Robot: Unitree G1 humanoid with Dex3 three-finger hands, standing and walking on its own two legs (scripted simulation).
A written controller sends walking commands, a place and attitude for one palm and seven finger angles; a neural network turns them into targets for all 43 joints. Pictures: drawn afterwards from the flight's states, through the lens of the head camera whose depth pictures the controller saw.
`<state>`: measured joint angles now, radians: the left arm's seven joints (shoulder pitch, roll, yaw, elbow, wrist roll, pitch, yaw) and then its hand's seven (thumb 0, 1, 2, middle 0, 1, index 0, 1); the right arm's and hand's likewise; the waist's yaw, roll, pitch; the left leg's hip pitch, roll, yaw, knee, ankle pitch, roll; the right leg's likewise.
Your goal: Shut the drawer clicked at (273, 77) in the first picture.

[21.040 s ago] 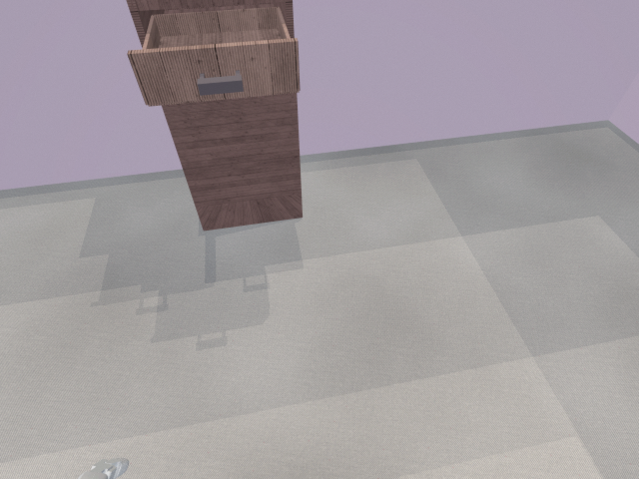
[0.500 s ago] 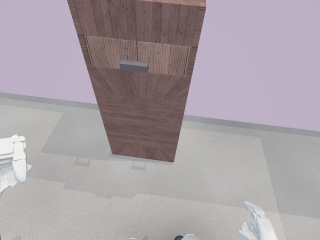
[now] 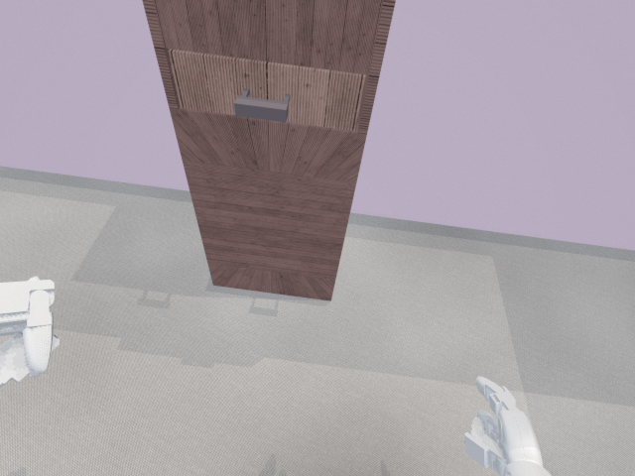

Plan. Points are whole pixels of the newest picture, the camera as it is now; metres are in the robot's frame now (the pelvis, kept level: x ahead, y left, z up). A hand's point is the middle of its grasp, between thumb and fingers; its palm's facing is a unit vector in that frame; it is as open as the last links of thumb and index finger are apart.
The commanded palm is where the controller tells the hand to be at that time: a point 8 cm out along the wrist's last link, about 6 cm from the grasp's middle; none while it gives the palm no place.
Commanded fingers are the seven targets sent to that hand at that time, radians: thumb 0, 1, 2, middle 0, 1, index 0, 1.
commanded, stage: stop stepping back and stand still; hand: left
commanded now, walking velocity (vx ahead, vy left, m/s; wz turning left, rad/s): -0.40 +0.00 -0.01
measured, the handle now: (264, 102) +0.77 +0.14 +0.04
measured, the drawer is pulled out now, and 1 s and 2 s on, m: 0.00 0.00 0.00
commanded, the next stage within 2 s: let the arm hang, fingers relaxed in 1.20 s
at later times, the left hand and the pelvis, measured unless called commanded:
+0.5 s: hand out of the picture +0.07 +0.25 +0.17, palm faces +0.38 -0.86 -0.35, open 3.2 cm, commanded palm +0.01 +0.29 +0.18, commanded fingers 0.00 0.90 0.90 -1.40 -1.60 -1.40 -1.60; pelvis -0.13 +0.01 -0.01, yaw -3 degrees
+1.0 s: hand out of the picture +0.02 +0.24 +0.17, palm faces +0.39 -0.80 -0.45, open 3.2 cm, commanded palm -0.04 +0.28 +0.18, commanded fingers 0.00 0.90 0.90 -1.40 -1.60 -1.40 -1.60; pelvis -0.18 +0.00 -0.01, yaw -1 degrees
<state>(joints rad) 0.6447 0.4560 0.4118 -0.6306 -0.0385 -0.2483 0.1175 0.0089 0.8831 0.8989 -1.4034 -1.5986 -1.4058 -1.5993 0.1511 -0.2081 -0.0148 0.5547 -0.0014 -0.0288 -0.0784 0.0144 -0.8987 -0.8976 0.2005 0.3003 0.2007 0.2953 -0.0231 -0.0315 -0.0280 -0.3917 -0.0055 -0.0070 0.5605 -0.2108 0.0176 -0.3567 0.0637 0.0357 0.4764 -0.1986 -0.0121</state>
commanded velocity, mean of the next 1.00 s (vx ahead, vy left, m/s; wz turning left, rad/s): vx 0.15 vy -0.02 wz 0.00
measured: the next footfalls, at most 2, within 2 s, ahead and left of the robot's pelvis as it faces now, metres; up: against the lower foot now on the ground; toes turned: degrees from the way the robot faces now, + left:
right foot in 0.26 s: -0.07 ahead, -0.09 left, +0.00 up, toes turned -2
left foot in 0.44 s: -0.10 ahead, +0.13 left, +0.00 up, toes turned +2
